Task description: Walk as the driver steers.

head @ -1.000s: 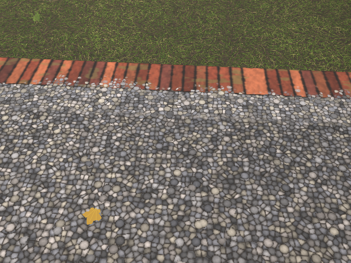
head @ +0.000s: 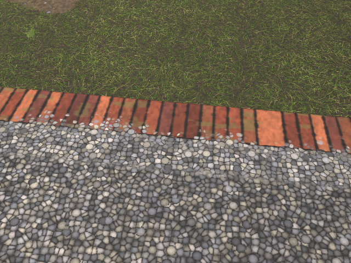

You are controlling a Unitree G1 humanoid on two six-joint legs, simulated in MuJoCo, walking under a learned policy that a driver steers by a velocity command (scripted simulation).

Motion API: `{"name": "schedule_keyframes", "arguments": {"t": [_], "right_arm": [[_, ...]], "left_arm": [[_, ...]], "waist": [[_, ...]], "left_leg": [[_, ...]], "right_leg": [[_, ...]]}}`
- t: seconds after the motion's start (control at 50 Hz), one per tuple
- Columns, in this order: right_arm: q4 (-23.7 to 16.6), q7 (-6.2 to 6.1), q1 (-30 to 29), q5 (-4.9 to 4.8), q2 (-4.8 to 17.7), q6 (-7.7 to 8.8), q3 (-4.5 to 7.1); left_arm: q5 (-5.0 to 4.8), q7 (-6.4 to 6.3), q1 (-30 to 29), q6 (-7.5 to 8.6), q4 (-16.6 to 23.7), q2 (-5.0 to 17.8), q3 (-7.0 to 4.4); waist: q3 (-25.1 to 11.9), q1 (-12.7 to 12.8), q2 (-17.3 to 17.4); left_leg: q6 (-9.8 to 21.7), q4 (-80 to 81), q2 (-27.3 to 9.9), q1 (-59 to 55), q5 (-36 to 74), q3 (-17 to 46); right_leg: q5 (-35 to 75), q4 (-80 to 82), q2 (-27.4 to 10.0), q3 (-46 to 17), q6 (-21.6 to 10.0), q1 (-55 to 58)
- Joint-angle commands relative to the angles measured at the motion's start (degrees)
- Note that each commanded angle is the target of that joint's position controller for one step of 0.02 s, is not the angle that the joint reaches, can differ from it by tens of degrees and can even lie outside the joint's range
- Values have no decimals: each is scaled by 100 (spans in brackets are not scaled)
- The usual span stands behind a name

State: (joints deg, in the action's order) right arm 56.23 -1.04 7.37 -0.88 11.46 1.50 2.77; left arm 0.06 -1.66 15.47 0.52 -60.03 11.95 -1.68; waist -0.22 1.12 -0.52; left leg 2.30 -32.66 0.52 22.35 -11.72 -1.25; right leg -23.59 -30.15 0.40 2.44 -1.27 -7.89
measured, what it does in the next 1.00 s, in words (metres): walks ahead: right foot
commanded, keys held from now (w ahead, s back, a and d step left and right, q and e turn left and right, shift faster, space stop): w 0.92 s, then no key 0.08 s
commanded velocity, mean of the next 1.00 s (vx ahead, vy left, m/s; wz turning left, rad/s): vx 0.42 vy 0.00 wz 0.00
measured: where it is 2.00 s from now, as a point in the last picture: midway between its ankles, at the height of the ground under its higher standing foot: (197, 246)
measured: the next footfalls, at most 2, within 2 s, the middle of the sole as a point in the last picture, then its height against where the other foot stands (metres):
right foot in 0.72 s outside the picture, level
left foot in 1.22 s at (166, 220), level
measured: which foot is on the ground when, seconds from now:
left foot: down 0.00-0.74, up 0.76-1.00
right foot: down 0.00-0.20, up 0.22-0.70, down 0.72-1.00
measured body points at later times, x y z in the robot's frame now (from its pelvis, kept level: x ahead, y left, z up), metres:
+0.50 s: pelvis +0.14 +0.02 +0.02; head +0.15 +0.03 +0.47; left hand +0.29 +0.28 -0.10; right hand +0.11 -0.22 -0.13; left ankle +0.07 +0.10 -0.73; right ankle +0.28 -0.16 -0.66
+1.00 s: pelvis +0.39 -0.06 +0.02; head +0.40 -0.07 +0.47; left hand +0.40 +0.19 -0.12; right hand +0.52 -0.33 -0.11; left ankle +0.50 +0.12 -0.65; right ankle +0.39 -0.14 -0.73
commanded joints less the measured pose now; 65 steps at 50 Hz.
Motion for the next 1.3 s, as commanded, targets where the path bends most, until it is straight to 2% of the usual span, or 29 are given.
{"name": "schedule_keyframes", "arguments": {"t": [0.02,0.1,0.12,0.16,0.18,0.2,0.22,0.24,0.28,0.34,0.46,0.6,0.66,0.7,0.72,0.74,0.76,0.78,0.82,0.88,0.96,1.06,1.14,1.2,1.22,1.24,1.26,1.28,1.3], "right_arm": [[-237,-37,-78,-53,748,124,195],[-501,133,-662,-64,483,455,142],[-515,177,-718,-41,494,513,141],[-431,259,-438,-75,429,557,149],[-259,279,120,-111,438,546,184],[32,291,995,-105,734,539,334],[247,277,1919,-67,1388,515,520],[330,300,2322,-12,1424,485,445],[117,284,1338,26,693,508,163],[5,280,874,65,490,476,18],[142,52,1394,115,879,406,66],[305,28,1793,-12,956,364,153],[307,18,1675,-27,1085,310,225],[246,22,1474,-3,1069,258,214],[125,30,1429,63,904,249,133],[45,76,2057,58,211,347,-65],[111,111,1899,-31,438,503,-25],[-65,133,1402,-182,865,585,93],[-182,52,902,-116,914,576,151],[-89,-1,1220,-44,589,337,178],[-350,-45,502,50,699,259,243],[-524,50,-236,89,416,269,125],[-639,118,-617,78,549,248,98],[-463,138,-52,148,822,336,187],[-321,101,346,212,1190,368,290],[-268,71,693,286,1432,355,306],[-153,72,921,246,1041,278,196],[-154,112,865,144,711,239,84],[-200,120,504,114,757,224,71]], "left_arm": [[-57,-5,490,168,71,492,-109],[-126,0,979,431,-77,1006,-272],[-125,2,1008,463,-71,946,-273],[-120,26,933,457,-30,840,-249],[-126,49,512,434,101,852,-232],[-106,80,177,441,246,811,-214],[-67,95,-13,515,452,680,-178],[-65,121,278,624,494,265,-73],[-321,191,-214,677,647,677,-206],[-188,118,-27,518,564,560,-296],[-94,99,-1080,421,973,334,-282],[-164,289,-2155,464,1332,409,-201],[-171,368,-1999,526,1379,616,-256],[-159,341,-733,536,1016,980,-467],[-122,295,420,532,725,1354,-606],[-17,295,1126,507,560,1875,-713],[-27,325,1016,523,581,1433,-550],[-67,334,429,553,667,1134,-443],[-11,369,-501,577,861,764,-310],[40,390,-562,618,752,598,-249],[74,233,-128,615,593,878,-272],[57,130,163,494,463,893,-219],[3,99,306,378,286,907,-219],[-74,59,95,297,259,933,-248],[-6,54,320,311,262,880,-233],[106,70,819,368,228,558,-141],[53,82,1222,357,59,151,3],[-43,89,884,276,99,523,-90],[-117,62,504,183,207,701,-146]], "waist": [[334,32,96],[778,164,-862],[785,174,-770],[669,-16,-730],[534,-403,-748],[144,-838,-466],[-345,-1091,680],[-818,-975,1617],[26,-537,506],[345,-140,311],[560,-302,383],[789,-522,460],[599,-285,555],[-192,388,599],[-994,813,267],[-1885,580,-1225],[-2077,609,-1252],[-1196,470,-1000],[-346,97,-278],[-118,-259,-444],[272,-205,-215],[101,-16,-320],[83,86,-396],[-225,-291,-314],[-598,-314,27],[-1297,-92,672],[-1883,-165,1547],[-1813,-246,1197],[-1349,-195,895]], "left_leg": [[579,628,-419,-444,-1761,768],[345,-774,14,1265,-233,-196],[360,-916,-85,1503,-108,-222],[425,-806,-93,1248,-540,-301],[545,-187,55,76,-581,-394],[740,202,-15,-1515,-30,33],[1203,841,-975,-2971,376,1866],[1801,1701,-2142,-3934,792,3951],[1457,1805,-2092,-2874,569,3130],[980,2287,-1367,-1759,710,1583],[936,2650,-1170,-1621,1263,872],[868,2564,-1441,-2176,1014,659],[739,2079,-1603,-2540,1865,620],[526,563,-1263,-2312,3693,284],[315,-1064,-939,-1274,3008,49],[-117,-3391,88,969,27,-121],[-3,-4296,173,1628,-1967,815],[126,-4621,-174,2142,-1649,789],[186,-4057,-731,1741,-661,536],[148,-3426,-981,1003,-255,519],[-112,-2359,-975,1647,577,452],[-188,-612,-573,825,1703,100],[-91,18,-416,680,1413,172],[158,854,-232,-156,1553,111],[305,866,-505,-1082,3599,350],[832,290,-1376,-2734,5705,1165],[1664,422,-2229,-3392,5958,2103],[1677,718,-2139,-3015,4683,2296],[1461,964,-1962,-2460,3346,2121]], "right_leg": [[-873,736,-379,-455,-534,-976],[465,1388,-1678,-2019,-1119,453],[1290,1223,-1871,-2076,-1169,735],[2420,837,-1829,-1743,-1067,869],[3064,504,-1537,-1289,-870,250],[3806,-480,-999,-754,-571,-571],[3131,-2546,-187,-75,-138,-1863],[-622,-4069,274,-425,-19,-3208],[-176,-4704,-354,-838,-320,-3789],[844,-3707,-818,-592,-283,-3082],[2086,-1776,-752,-294,90,-3293],[2470,-323,-552,-238,-21,-3028],[1961,-18,-401,-147,-257,-2472],[1814,80,-11,150,-509,-672],[1692,-36,-596,-536,-810,1097],[392,599,-2084,-3299,-1684,3096],[-113,1443,-2284,-4585,-1712,3050],[-110,1501,-2129,-3777,-1414,2311],[785,1808,-1699,-2385,-1143,576],[1332,2231,-1306,-1519,-1093,-423],[2768,2365,-1302,-1068,-1184,-378],[4422,1948,-927,-171,-878,-348],[4435,1484,-1166,-350,-901,272],[4466,588,-1074,-477,-653,596],[4142,-65,-689,-316,-404,363],[2191,-1136,-232,-117,-105,-759],[-803,-2297,97,-194,184,-1484],[-1768,-2857,1,-547,298,-1689],[-1652,-3079,-156,-618,322,-1961]]}}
